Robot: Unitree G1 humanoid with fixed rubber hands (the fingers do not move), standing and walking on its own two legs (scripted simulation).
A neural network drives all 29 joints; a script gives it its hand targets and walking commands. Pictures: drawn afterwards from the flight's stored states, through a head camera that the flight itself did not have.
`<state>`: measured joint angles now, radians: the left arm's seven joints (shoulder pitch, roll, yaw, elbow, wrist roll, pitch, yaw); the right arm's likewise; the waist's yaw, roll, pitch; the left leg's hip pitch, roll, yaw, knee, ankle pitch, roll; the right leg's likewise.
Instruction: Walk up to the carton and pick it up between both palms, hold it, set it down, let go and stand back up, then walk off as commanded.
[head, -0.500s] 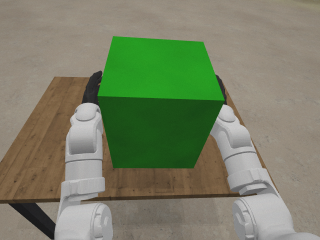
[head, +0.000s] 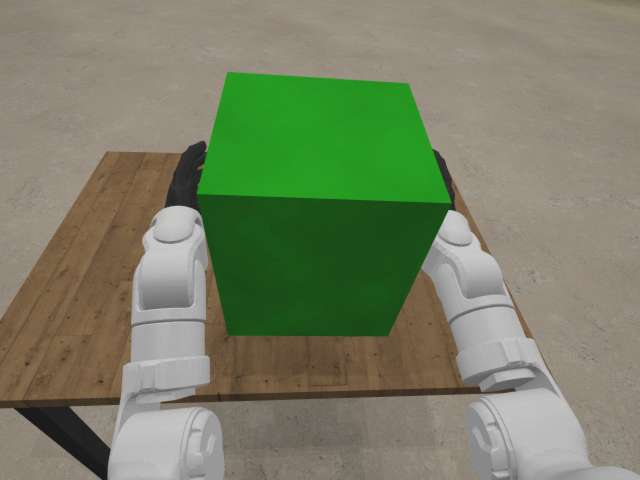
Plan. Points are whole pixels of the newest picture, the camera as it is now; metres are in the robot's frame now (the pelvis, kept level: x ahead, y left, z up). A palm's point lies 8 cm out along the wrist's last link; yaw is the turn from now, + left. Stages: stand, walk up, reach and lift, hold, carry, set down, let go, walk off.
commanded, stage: hold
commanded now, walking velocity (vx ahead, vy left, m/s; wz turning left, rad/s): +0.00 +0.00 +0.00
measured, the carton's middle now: (314, 215) +0.37 +0.01 +0.16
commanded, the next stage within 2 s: none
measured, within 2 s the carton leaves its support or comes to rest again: neither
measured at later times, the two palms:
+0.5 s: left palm (185, 209) +0.36 +0.16 +0.18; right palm (435, 210) +0.36 -0.14 +0.17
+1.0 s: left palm (182, 209) +0.35 +0.16 +0.18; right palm (435, 211) +0.36 -0.14 +0.18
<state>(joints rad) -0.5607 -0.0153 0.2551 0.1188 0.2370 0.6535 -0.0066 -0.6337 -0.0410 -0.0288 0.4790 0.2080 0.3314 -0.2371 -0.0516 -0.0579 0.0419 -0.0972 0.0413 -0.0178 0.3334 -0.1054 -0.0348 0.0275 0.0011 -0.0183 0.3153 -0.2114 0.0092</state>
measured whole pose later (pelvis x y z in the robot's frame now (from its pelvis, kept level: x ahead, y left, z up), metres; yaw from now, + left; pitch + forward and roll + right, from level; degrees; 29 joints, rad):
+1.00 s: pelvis +0.00 +0.00 +0.00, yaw +0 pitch -8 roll -1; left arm -0.55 -0.02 0.26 0.09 0.24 0.67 -0.02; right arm -0.63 -0.04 -0.02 0.46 0.21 0.35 -0.24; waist -0.05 -0.05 0.05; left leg -0.09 0.04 -0.02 0.33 -0.11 -0.03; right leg 0.04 0.00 -0.02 0.32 -0.21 0.01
